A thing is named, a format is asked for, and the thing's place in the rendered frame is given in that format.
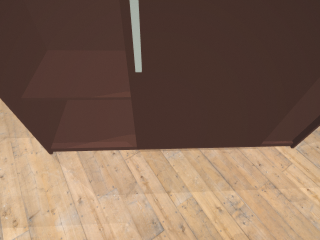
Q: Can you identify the wardrobe door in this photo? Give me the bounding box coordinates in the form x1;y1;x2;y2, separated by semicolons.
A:
264;77;320;141
119;0;320;149

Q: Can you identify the handle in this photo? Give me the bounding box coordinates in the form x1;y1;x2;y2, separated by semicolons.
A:
129;0;142;73

